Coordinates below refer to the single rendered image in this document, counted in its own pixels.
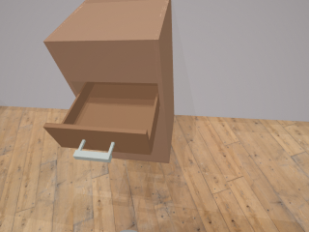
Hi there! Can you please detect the cabinet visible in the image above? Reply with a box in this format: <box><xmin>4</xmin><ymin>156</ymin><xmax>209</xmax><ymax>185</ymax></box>
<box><xmin>43</xmin><ymin>0</ymin><xmax>175</xmax><ymax>163</ymax></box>

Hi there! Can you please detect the handle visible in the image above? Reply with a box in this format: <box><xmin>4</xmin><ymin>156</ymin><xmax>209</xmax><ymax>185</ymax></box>
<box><xmin>73</xmin><ymin>139</ymin><xmax>115</xmax><ymax>163</ymax></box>

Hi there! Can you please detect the drawer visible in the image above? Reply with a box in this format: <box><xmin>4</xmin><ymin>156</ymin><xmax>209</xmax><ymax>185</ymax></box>
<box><xmin>43</xmin><ymin>81</ymin><xmax>160</xmax><ymax>156</ymax></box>

